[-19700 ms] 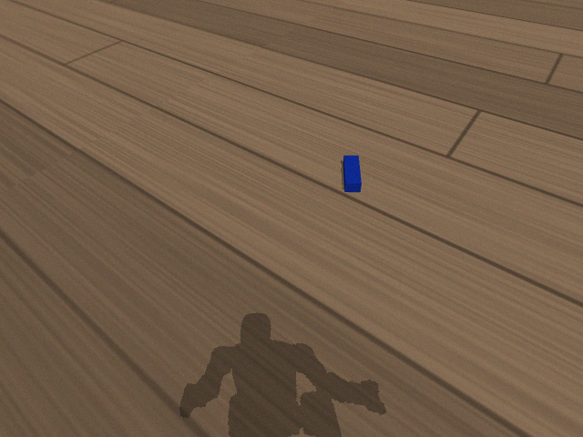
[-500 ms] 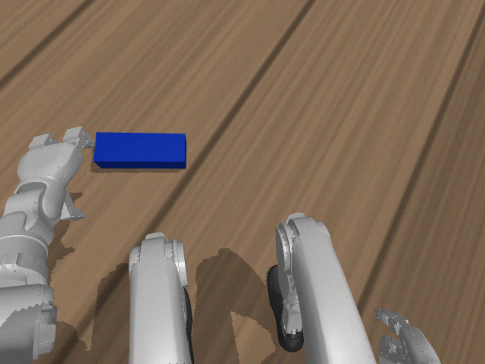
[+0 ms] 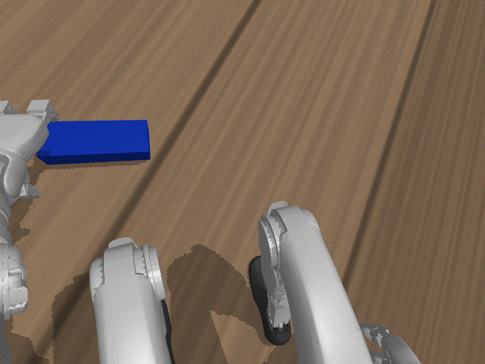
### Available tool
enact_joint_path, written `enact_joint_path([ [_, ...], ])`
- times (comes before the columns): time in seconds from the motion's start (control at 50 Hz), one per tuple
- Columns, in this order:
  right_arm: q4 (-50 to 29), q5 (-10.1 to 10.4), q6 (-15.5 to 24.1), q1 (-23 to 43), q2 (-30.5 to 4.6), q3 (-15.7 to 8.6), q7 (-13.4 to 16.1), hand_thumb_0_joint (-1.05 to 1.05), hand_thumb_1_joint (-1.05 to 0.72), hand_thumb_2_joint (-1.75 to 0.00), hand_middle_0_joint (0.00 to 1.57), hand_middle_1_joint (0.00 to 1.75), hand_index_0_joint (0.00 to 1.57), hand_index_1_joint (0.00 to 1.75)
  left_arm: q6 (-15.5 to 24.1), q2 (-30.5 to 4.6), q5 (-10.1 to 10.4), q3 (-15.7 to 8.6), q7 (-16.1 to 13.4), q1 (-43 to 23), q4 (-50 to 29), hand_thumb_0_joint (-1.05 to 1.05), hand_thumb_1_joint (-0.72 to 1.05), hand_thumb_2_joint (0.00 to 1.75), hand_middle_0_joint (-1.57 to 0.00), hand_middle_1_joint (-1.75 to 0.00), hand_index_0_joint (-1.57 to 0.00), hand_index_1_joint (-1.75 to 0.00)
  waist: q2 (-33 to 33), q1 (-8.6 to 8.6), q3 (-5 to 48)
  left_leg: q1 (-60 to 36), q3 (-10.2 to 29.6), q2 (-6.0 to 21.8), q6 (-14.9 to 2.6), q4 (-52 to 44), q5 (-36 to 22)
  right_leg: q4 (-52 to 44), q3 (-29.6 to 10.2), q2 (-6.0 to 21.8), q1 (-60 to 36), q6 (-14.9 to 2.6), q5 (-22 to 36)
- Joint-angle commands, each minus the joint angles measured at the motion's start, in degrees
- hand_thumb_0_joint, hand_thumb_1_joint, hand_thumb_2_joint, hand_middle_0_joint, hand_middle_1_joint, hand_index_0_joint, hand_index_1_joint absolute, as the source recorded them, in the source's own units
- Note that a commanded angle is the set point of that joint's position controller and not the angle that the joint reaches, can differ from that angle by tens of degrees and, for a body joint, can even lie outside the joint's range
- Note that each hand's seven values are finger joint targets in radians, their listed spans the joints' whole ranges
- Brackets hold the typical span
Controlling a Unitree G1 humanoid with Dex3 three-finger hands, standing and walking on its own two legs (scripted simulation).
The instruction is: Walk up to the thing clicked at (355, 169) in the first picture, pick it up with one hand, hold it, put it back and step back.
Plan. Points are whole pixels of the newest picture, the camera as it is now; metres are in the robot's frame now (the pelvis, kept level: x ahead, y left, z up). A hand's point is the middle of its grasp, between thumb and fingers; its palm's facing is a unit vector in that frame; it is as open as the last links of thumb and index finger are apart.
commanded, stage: rise first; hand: left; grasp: from above
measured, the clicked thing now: (98, 142) +0.57 +0.21 -0.33
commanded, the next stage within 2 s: approach in 1.98 s
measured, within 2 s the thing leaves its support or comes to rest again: neither
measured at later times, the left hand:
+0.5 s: hand (38, 149) +0.50 +0.28 -0.18, palm faces -0.47 +0.00 -0.88, open 14.2 cm
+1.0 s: hand (45, 147) +0.51 +0.27 -0.19, palm faces -0.47 +0.01 -0.88, open 14.0 cm
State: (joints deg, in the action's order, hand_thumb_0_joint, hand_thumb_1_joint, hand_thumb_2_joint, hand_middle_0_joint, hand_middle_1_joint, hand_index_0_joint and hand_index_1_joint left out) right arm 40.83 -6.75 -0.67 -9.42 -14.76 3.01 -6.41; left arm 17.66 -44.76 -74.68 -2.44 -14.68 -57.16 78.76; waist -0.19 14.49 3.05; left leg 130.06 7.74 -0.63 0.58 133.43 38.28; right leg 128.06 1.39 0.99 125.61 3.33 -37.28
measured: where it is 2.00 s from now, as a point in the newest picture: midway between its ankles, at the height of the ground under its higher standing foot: (218, 334)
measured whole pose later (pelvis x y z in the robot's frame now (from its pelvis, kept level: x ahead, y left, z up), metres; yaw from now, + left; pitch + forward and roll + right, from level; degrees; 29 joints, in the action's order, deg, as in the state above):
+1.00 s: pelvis +0.00 +0.00 -0.02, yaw -3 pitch +34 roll -11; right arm 38.4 -8.7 -1.3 -9.8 -15.7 7.7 -7.8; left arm 17.9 -50.6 -77.6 -1.9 -18.2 -63.4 85.0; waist -1.4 18.5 -0.6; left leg 133.8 9.8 -0.5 0.5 138.0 39.0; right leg 131.0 2.8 0.0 128.6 3.9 -37.1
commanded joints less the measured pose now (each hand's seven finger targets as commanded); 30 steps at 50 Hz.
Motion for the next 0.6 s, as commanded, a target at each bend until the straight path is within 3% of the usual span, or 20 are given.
enact_joint_path([
  [0.0,-0.63,-0.84,-0.31,-11.73,-15.02,-4.32,0.55,0.00,-0.91,-0.90,0.20,0.30,0.20,0.30,0.68,-15.03,-0.58,-2.66,-2.87,-19.45,-6.87,0.00,-0.55,1.02,-0.05,-0.98,-0.05,-0.97,17.26,1.09,38.09,-31.04,-4.94,-0.70,-2.04,-13.36,-9.07,-11.45,6.74,-1.64,-16.57,-4.81,9.86],
  [0.08,-0.57,-1.46,-0.68,-12.00,-15.06,-3.58,0.42,0.00,-0.91,-0.90,0.20,0.30,0.20,0.30,1.64,-17.57,-1.37,-3.29,-3.70,-21.41,-7.99,0.00,-0.55,1.03,-0.05,-0.97,-0.05,-0.97,17.68,1.29,39.45,-29.96,-5.36,-0.73,-2.30,-12.20,-9.42,-11.11,6.76,-2.10,-18.22,-4.69,10.51],
  [0.14,-0.52,-1.97,-0.76,-12.55,-15.47,-3.36,0.27,0.00,-0.91,-0.90,0.20,0.30,0.20,0.30,1.31,-17.20,-1.57,-3.77,-4.59,-20.47,-6.56,0.00,-0.56,1.03,-0.05,-0.97,-0.05,-0.97,18.89,1.37,38.51,-31.58,-4.77,-0.39,-1.84,-12.71,-9.94,-10.42,7.25,-1.98,-15.97,-4.79,10.39],
  [0.16,-0.65,-1.93,-0.73,-12.05,-15.64,-3.51,0.23,0.00,-0.91,-0.90,0.20,0.30,0.20,0.30,1.52,-17.28,-1.20,-3.56,-4.87,-22.93,-8.11,0.00,-0.54,1.01,-0.05,-0.98,-0.05,-0.97,20.63,1.74,39.25,-32.08,-4.43,-0.18,-1.64,-12.76,-9.60,-9.77,7.55,-2.13,-14.76,-4.96,10.25],
  [0.2,-0.57,-1.99,-0.79,-12.12,-15.61,-3.33,0.14,0.00,-0.91,-0.90,0.20,0.30,0.20,0.30,1.03,-15.73,-1.60,-2.59,-4.99,-20.87,-5.17,0.00,-0.55,1.02,-0.05,-0.99,-0.05,-0.98,20.19,1.98,37.47,-31.83,-4.25,-0.13,-1.61,-12.70,-9.34,-9.65,7.74,-2.16,-13.52,-5.03,10.03],
  [0.24,-0.76,-1.95,-0.87,-12.06,-15.77,-3.18,0.13,0.00,-0.90,-0.90,0.20,0.30,0.20,0.30,0.86,-18.26,-1.85,-3.53,-5.41,-22.75,-7.47,0.00,-0.54,1.02,-0.05,-0.98,-0.05,-0.98,20.45,1.68,39.55,-31.52,-4.61,-0.30,-1.80,-11.97,-10.19,-9.66,7.58,-2.37,-15.33,-5.03,11.05],
  [0.26,-0.65,-2.09,-0.83,-12.84,-15.73,-3.01,0.00,0.00,-0.91,-0.90,0.20,0.30,0.20,0.30,0.26,-17.74,-2.04,-3.51,-5.51,-20.39,-4.19,0.00,-0.55,1.02,-0.05,-0.98,-0.05,-0.98,19.71,1.87,37.94,-31.16,-4.68,-0.31,-1.81,-11.79,-10.64,-9.64,7.50,-2.20,-15.59,-4.89,11.48],
  [0.28,-0.81,-2.02,-0.85,-12.33,-15.54,-3.14,-0.03,0.00,-0.91,-0.90,0.20,0.30,0.20,0.30,0.39,-17.54,-1.50,-3.00,-5.38,-22.52,-6.48,0.00,-0.54,1.01,-0.05,-1.00,-0.06,-0.99,19.51,1.98,38.99,-30.10,-4.90,-0.19,-2.05,-11.29,-10.17,-9.77,7.45,-2.49,-16.38,-4.88,11.49],
  [0.3,-0.47,-2.24,-0.82,-13.04,-15.45,-2.85,-0.12,0.00,-0.91,-0.90,0.20,0.30,0.20,0.30,0.05,-16.39,-1.42,-2.76,-5.32,-20.37,-4.74,0.00,-0.55,1.02,-0.05,-0.98,-0.05,-0.98,18.41,2.33,37.98,-30.29,-5.03,-0.31,-2.24,-10.84,-11.05,-10.21,7.25,-2.28,-17.08,-4.57,12.43],
  [0.32,-0.54,-2.13,-0.85,-12.93,-15.78,-2.94,-0.02,0.00,-0.91,-0.90,0.20,0.30,0.20,0.30,0.16,-17.59,-1.18,-3.13,-5.34,-23.21,-6.91,0.00,-0.53,1.00,-0.05,-1.00,-0.06,-0.99,19.14,2.48,39.07,-29.88,-4.78,-0.26,-2.13,-11.14,-10.91,-9.68,7.40,-2.33,-16.67,-4.71,12.34],
  [0.46,-0.86,-2.11,-0.98,-13.13,-15.87,-2.36,-0.26,0.00,-0.91,-0.90,0.20,0.30,0.20,0.30,-0.21,-18.63,-0.79,-3.31,-4.70,-21.87,-6.03,0.00,-0.59,1.06,-0.06,-0.97,-0.04,-0.98,19.51,2.48,38.52,-29.32,-4.54,-0.07,-2.00,-10.44,-11.99,-9.17,7.50,-2.48,-17.51,-4.72,13.17],
  [0.48,-1.07,-1.99,-0.99,-13.08,-15.96,-2.48,-0.28,0.00,-0.91,-0.90,0.20,0.30,0.20,0.30,-0.21,-19.00,-0.76,-3.58,-4.76,-22.35,-6.55,0.00,-0.53,1.00,-0.05,-1.01,-0.06,-1.00,20.21,2.24,39.39,-30.22,-4.57,0.01,-1.97,-10.38,-12.37,-9.37,7.43,-2.50,-17.69,-4.74,13.60],
  [0.5,-0.96,-2.15,-1.06,-13.58,-16.16,-2.30,-0.37,0.00,-0.91,-0.90,0.20,0.30,0.20,0.30,-0.46,-18.26,-1.20,-3.29,-4.69,-20.90,-4.73,0.00,-0.53,0.99,-0.05,-1.01,-0.06,-1.00,20.07,2.93,38.42,-30.44,-4.28,-0.01,-1.84,-10.69,-12.46,-9.11,7.78,-2.39,-16.90,-4.72,13.39],
  [0.56,-1.16,-2.07,-1.22,-13.47,-16.18,-2.27,-0.47,0.00,-0.91,-0.90,0.20,0.30,0.20,0.30,-0.25,-18.90,-1.08,-3.29,-4.62,-21.89,-6.00,0.00,-0.52,0.98,-0.05,-1.02,-0.07,-1.00,19.96,2.87,39.44,-29.62,-4.42,-0.01,-2.01,-9.93,-12.47,-9.12,7.66,-2.56,-17.88,-4.66,13.83],
  [0.58,-1.26,-2.07,-1.28,-13.33,-16.04,-2.00,-0.51,0.00,-0.91,-0.90,0.20,0.30,0.20,0.30,-0.42,-17.57,-0.91,-2.70,-4.45,-20.20,-4.80,0.00,-0.52,0.99,-0.06,-1.02,-0.07,-1.01,19.51,2.79,37.54,-29.40,-4.44,-0.09,-1.96,-10.36,-12.53,-9.30,7.59,-2.47,-17.34,-4.67,13.72],
])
